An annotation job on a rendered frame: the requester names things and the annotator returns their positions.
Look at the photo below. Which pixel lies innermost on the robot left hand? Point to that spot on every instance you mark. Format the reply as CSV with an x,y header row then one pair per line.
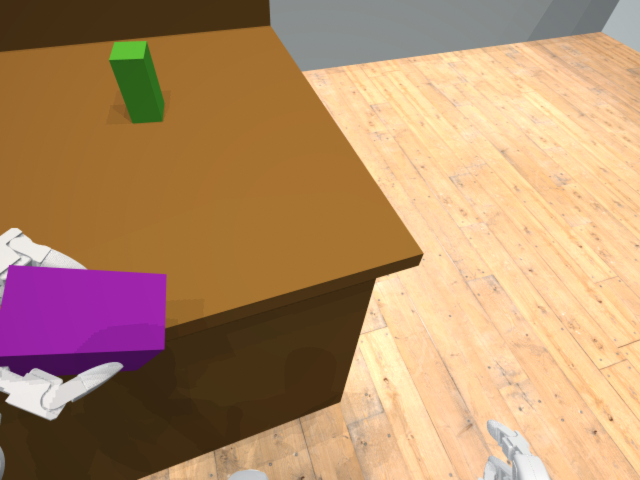
x,y
39,392

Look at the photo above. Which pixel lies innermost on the robot right hand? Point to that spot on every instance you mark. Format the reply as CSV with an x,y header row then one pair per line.
x,y
525,466

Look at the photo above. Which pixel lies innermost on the sponge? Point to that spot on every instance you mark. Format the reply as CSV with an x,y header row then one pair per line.
x,y
66,321

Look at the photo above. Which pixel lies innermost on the table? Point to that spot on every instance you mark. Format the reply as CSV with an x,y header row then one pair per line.
x,y
270,228

